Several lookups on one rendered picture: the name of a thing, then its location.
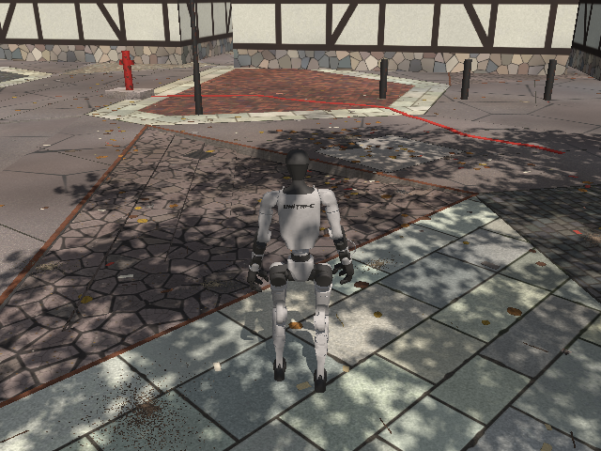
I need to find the robot right hand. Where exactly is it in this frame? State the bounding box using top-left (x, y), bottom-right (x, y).
top-left (332, 261), bottom-right (354, 285)

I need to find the robot left forearm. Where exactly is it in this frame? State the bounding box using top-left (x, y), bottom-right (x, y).
top-left (249, 229), bottom-right (267, 272)

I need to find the robot left hand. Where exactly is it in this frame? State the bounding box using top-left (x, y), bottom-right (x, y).
top-left (247, 269), bottom-right (269, 292)

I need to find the robot right forearm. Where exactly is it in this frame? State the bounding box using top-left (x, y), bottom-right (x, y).
top-left (333, 226), bottom-right (352, 265)

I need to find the right robot foot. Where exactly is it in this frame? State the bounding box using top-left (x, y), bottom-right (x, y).
top-left (314, 368), bottom-right (327, 393)

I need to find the right robot thigh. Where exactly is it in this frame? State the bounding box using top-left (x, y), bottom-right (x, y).
top-left (314, 263), bottom-right (333, 332)

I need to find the robot right upper arm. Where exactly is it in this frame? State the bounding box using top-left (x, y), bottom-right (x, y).
top-left (318, 189), bottom-right (343, 240)

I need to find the robot left upper arm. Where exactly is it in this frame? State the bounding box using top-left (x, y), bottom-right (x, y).
top-left (257, 191), bottom-right (279, 243)

